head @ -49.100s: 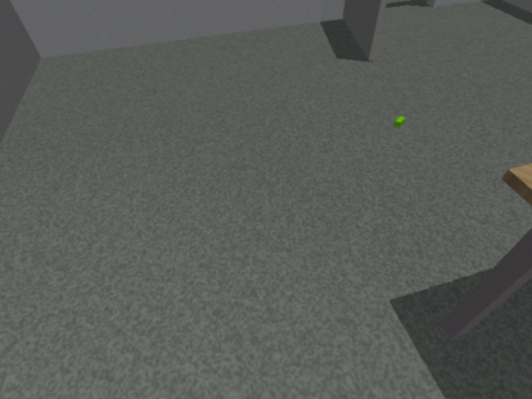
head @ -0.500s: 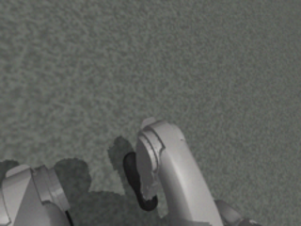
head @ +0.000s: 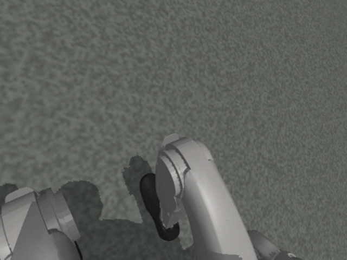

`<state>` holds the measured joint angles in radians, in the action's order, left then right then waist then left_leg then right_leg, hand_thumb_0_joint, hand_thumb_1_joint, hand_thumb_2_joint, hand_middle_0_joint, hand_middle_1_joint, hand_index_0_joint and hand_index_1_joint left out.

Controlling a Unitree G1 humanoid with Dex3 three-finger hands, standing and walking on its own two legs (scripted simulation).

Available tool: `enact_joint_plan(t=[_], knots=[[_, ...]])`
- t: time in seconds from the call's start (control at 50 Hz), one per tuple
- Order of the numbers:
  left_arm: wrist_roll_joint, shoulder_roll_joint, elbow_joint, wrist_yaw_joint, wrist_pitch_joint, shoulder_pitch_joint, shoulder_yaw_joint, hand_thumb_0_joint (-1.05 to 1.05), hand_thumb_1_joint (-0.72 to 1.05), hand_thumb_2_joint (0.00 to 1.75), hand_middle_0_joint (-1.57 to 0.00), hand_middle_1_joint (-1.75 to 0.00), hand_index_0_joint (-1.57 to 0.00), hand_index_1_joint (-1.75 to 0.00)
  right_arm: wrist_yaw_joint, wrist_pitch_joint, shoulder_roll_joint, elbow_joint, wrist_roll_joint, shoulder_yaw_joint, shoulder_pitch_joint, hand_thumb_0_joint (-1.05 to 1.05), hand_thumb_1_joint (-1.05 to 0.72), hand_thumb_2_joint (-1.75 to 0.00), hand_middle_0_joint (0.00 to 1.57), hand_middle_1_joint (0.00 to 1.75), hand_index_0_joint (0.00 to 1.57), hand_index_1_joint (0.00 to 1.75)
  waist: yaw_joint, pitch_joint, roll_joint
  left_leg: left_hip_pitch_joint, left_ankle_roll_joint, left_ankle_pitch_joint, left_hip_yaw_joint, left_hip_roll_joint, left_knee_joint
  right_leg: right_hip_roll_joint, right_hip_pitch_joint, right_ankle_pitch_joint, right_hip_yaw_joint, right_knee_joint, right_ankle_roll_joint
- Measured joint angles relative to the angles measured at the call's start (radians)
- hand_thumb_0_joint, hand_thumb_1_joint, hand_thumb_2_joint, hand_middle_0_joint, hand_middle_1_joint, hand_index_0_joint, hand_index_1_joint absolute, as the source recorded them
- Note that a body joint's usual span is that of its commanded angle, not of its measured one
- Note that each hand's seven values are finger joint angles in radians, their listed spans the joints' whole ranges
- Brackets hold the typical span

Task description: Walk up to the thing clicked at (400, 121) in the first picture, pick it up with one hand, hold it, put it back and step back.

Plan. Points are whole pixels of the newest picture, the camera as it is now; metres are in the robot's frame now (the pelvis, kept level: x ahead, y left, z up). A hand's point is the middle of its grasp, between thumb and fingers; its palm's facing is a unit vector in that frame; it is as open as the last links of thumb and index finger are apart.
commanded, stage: open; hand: left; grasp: from above
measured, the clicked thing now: out of the picture +0.46 +0.33 -0.28
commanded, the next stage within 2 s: withdraw in 0.62 s
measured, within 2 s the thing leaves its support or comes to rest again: neither
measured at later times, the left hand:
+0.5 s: hand out of the picture +0.44 +0.33 -0.25, palm faces -0.46 -0.13 -0.88, open 11.8 cm
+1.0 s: hand out of the picture +0.47 +0.35 -0.20, palm faces -0.29 -0.12 -0.95, open 12.6 cm
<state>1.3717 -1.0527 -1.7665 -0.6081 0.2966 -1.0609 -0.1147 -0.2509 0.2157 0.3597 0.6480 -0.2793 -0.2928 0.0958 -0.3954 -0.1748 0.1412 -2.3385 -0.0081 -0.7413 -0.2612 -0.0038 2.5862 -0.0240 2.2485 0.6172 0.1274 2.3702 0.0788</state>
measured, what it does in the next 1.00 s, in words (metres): stands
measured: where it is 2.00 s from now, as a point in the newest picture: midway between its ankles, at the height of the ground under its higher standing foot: (123, 247)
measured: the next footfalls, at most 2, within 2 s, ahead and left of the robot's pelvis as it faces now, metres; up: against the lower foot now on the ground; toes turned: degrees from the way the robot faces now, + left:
none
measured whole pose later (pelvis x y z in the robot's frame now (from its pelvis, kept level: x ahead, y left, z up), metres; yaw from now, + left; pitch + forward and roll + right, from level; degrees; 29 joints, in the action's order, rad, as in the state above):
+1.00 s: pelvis +0.00 +0.00 +0.01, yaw +0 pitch +30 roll -15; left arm 1.33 -1.00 -1.56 -0.61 0.22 -1.04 -0.18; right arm -0.27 0.22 0.35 0.65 -0.26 -0.24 0.15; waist -0.37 -0.11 0.11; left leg -2.35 -0.01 -0.74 -0.25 -0.01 2.55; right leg -0.01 2.26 0.62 0.13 2.34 0.06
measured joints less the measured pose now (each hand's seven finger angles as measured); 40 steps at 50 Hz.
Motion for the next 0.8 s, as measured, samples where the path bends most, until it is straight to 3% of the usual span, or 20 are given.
enact_joint_plan(t=[0.12,0.36,0.56,0.8], knots=[[-0.004,0.003,0.005,-0.01,-0.006,-0.001,0.013,0.0,0.15,0.45,-0.71,-0.45,-0.66,-0.41,0.0,0.01,0.002,0.002,0.0,0.001,-0.008,0.0,-0.9,-0.9,0.21,0.3,0.21,0.3,0.001,-0.003,0.003,0.0,0.003,0.003,0.001,0.001,-0.002,-0.001,-0.002,-0.003,0.0,-0.003,0.0],[-0.016,-0.002,0.012,-0.003,-0.028,-0.012,-0.001,0.0,-0.05,0.61,-0.49,-0.58,-0.49,-0.57,-0.005,0.02,0.003,-0.003,0.006,0.002,-0.01,0.0,-0.9,-0.9,0.21,0.3,0.2,0.3,-0.005,-0.008,0.002,-0.001,0.005,-0.002,0.001,0.002,-0.006,-0.001,-0.002,0.002,0.001,-0.01,0.001],[-0.03,-0.012,0.032,0.019,-0.022,-0.001,-0.017,0.0,-0.16,0.7,-0.38,-0.69,-0.38,-0.68,-0.008,0.009,0.002,-0.01,0.008,-0.004,-0.002,0.0,-0.9,-0.9,0.21,0.3,0.2,0.3,-0.003,-0.016,0.001,0.001,0.0,-0.003,-0.005,-0.001,-0.007,0.001,-0.005,0.003,0.005,-0.011,0.001],[-0.016,-0.02,0.04,0.024,0.002,0.01,-0.015,0.0,-0.23,0.78,-0.3,-0.77,-0.3,-0.76,0.005,-0.009,0.004,-0.023,0.007,-0.011,0.009,0.0,-0.89,-0.9,0.21,0.3,0.2,0.3,0.0,-0.019,0.003,-0.001,0.004,0.012,-0.003,0.0,-0.011,-0.001,-0.006,-0.011,0.006,-0.017,-0.001]])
